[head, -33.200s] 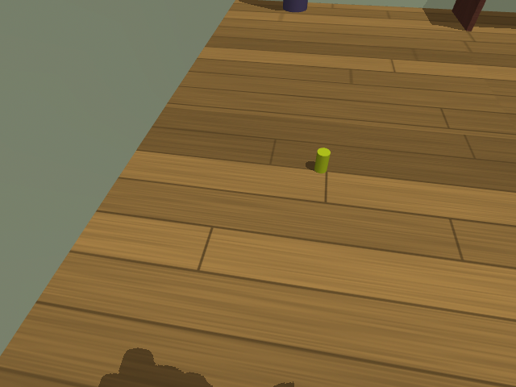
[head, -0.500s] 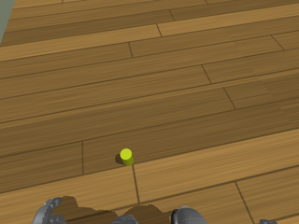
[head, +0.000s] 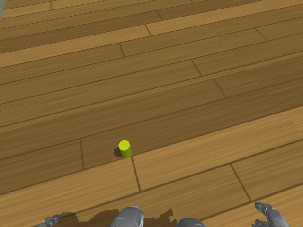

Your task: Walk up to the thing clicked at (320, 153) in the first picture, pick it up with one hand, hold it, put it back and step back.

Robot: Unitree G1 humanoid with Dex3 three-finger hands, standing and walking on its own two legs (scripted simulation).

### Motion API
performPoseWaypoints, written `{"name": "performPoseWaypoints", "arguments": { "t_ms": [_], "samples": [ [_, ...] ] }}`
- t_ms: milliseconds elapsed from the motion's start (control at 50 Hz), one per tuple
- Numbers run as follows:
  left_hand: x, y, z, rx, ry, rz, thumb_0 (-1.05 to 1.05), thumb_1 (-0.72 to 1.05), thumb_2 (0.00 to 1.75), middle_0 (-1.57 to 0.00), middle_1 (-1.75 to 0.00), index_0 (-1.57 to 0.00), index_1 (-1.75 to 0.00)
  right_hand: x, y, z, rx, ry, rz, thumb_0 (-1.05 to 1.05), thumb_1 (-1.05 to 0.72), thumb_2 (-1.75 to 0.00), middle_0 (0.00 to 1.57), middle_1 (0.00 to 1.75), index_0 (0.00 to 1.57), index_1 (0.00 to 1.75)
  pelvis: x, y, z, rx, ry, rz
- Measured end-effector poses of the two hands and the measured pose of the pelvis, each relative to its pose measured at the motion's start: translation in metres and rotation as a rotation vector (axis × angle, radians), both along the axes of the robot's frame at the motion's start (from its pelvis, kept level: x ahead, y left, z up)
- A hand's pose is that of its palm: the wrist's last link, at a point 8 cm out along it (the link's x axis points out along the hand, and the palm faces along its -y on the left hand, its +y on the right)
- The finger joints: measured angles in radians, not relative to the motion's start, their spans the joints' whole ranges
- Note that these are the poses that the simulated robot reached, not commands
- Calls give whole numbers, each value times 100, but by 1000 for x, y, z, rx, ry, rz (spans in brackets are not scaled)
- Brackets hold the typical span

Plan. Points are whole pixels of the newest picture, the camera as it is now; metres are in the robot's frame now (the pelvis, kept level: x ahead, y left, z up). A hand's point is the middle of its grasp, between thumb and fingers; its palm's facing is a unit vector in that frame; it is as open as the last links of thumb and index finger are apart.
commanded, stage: step back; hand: left
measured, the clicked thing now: (125, 149) +0.60 +0.21 -0.69
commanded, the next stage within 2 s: none
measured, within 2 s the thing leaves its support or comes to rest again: neither
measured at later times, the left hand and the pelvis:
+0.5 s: hand out of the picture -0.05 +0.28 -0.15, palm faces -0.01 -0.92 -0.38, open 7.4 cm; pelvis -0.14 +0.01 +0.01, yaw -1 degrees
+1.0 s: hand out of the picture -0.20 +0.25 -0.14, palm faces +0.05 -0.91 -0.42, open 7.4 cm; pelvis -0.32 -0.03 -0.01, yaw +4 degrees
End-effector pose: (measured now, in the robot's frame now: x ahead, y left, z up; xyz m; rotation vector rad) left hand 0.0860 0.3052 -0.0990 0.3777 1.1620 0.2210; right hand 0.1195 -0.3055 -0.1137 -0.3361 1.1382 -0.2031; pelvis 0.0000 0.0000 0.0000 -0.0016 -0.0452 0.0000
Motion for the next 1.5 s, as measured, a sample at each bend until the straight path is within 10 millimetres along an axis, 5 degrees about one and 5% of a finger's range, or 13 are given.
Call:
{"name": "performPoseWaypoints", "arguments": {
  "t_ms": [140, 280, 480, 640, 740, 880, 1060, 1180, 1300, 1400, 1500],
  "samples": [
    [-17, 4, 14, 12, -75, -3, 0, 90, 90, -21, -30, -20, -30, -49, 2, 2, -15, 45, 27, 1, -90, -90, 20, 30, 21, 30, -34, 6, 5, 16, 21, 22],
    [-45, 26, -5, -8, -122, 9, 0, 90, 90, -21, -30, -20, -30, -108, 15, 5, -57, 93, 52, 1, -90, -90, 20, 30, 21, 30, -79, 18, -6, 26, -2, 47],
    [-130, 22, -8, -21, -4, 19, 0, 90, 90, -21, -30, -20, -30, -160, 8, 27, -71, 25, 28, 1, -90, -90, 21, 30, 21, 30, -134, 10, 6, -16, 11, -3],
    [-200, -5, -13, 13, 50, -9, 0, 90, 90, -21, -30, -20, -30, -196, -29, 6, -53, -55, 25, 1, -90, -90, 21, 30, 21, 30, -195, -18, -11, -21, 3, -48],
    [-246, -25, 4, 12, 53, 9, 0, 90, 90, -21, -30, -20, -30, -234, -41, 4, -27, -19, -8, 1, -90, -90, 20, 30, 21, 30, -224, -29, -1, 23, 4, -34],
    [-270, -27, 15, 44, -30, 18, 0, 90, 90, -21, -31, -21, -30, -296, -43, -1, -29, 68, 33, 1, -90, -90, 20, 30, 21, 30, -267, -35, 3, 33, 19, 25],
    [-318, -21, -3, 3, -75, 43, 0, 90, 90, -21, -30, -20, -30, -360, -27, 3, -31, 93, 78, 1, -90, -90, 20, 30, 21, 30, -335, -31, -3, 16, -7, 66],
    [-371, -32, -1, -13, -40, 49, 0, 90, 90, -21, -30, -20, -30, -382, -37, 15, -42, 27, 85, 1, -90, -90, 21, 30, 21, 30, -374, -42, 3, -12, 9, 36],
    [-438, -49, -6, 16, 21, 33, 0, 90, 90, -21, -30, -20, -30, -406, -60, 4, -26, -43, 65, 1, -90, -90, 20, 30, 21, 30, -416, -58, -6, -40, -6, 7],
    [-489, -55, 4, 18, 60, 70, 0, 90, 90, -21, -30, -20, -30, -444, -65, 4, -2, 5, 39, 1, -90, -90, 20, 30, 21, 30, -435, -62, 4, 4, -3, 6],
    [-513, -44, 9, 30, 30, 107, 0, 89, 90, -21, -31, -21, -30, -482, -65, 0, -9, 97, 62, 1, -90, -90, 20, 30, 21, 30, -449, -57, 4, 5, 3, 52]
  ]
}}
